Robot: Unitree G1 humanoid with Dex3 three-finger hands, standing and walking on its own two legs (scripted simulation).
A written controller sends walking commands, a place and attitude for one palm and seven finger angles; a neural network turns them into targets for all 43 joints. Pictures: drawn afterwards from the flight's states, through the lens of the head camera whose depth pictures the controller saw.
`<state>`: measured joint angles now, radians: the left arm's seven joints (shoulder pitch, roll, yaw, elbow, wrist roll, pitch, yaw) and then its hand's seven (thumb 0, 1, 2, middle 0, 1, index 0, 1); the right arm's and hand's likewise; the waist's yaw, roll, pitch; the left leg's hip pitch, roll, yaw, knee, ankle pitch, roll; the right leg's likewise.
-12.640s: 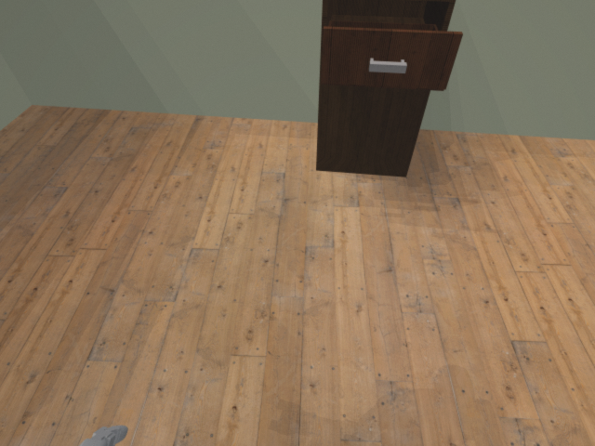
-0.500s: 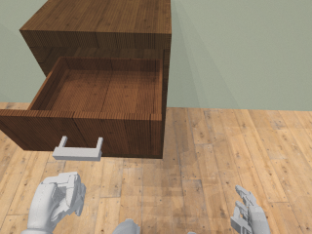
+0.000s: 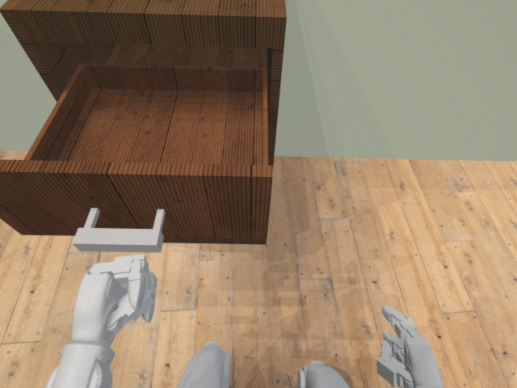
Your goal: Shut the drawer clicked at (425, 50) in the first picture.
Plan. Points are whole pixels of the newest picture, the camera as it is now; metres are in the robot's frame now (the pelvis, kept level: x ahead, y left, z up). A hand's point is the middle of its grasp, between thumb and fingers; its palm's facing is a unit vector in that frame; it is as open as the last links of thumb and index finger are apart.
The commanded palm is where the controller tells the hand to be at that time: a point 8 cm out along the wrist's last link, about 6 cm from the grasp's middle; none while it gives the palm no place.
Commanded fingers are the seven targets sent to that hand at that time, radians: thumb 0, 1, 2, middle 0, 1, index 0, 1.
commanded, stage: bring the fist close to the handle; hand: left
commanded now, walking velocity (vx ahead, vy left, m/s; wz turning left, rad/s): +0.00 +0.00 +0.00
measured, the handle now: (123, 227) +0.33 +0.22 +0.05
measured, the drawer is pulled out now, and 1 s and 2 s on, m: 0.29 0.27 0.14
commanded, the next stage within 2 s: push the drawer shut in 0.30 s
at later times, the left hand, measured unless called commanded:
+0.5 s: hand (153, 296) +0.24 +0.15 +0.05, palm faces +0.03 -1.00 -0.06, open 3.3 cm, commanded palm +0.22 +0.21 +0.06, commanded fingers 0.00 0.90 0.90 -1.40 -1.60 -1.40 -1.60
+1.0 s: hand (162, 263) +0.28 +0.15 +0.05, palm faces +0.02 -1.00 -0.07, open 3.1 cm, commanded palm +0.28 +0.21 +0.06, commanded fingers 0.00 0.90 0.90 -1.40 -1.60 -1.40 -1.60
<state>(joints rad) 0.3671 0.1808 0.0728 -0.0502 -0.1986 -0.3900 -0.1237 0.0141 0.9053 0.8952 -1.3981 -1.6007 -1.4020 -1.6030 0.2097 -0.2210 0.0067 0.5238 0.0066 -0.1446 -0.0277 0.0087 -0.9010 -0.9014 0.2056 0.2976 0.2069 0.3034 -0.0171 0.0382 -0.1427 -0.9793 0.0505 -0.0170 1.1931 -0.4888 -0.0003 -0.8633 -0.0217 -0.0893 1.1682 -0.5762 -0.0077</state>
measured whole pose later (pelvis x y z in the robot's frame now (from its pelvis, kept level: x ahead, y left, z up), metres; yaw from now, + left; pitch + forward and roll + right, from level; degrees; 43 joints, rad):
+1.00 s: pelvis +0.00 -0.02 +0.00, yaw +1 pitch +16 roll -2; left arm 0.12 0.22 0.10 0.16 -0.20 -0.40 -0.13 0.00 0.83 0.94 -1.40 -1.60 -1.40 -1.60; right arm 0.20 -0.25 0.01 0.58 0.01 -0.11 -0.05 0.01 -0.90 -0.90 0.20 0.30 0.21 0.30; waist -0.02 0.04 -0.13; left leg -0.99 0.05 -0.04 1.18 -0.47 -0.02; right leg -0.88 -0.02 -0.11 1.17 -0.58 -0.03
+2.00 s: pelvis -0.01 +0.00 +0.01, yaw -1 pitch +18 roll -2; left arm -0.45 0.25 0.21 0.73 -0.13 -0.45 -0.07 0.04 0.81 0.91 -1.40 -1.60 -1.40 -1.60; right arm 0.26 -0.25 0.01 0.65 0.00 -0.02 -0.02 0.00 -0.90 -0.90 0.21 0.30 0.21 0.30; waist -0.07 0.03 -0.12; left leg -1.01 0.05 0.00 1.14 -0.44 0.00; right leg -0.91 -0.02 -0.07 1.13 -0.53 -0.01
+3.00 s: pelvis -0.01 +0.01 -0.01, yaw -3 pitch +26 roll -5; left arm -1.00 0.53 0.42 1.21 -0.01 -0.42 -0.13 0.03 0.74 0.87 -1.40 -1.60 -1.40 -1.60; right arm 0.35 -0.26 0.04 0.65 -0.04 0.05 0.01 0.00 -0.90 -0.90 0.21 0.30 0.21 0.30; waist -0.21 0.04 -0.11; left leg -1.22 0.08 -0.02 1.23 -0.47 0.01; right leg -1.11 0.01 -0.08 1.18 -0.52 0.00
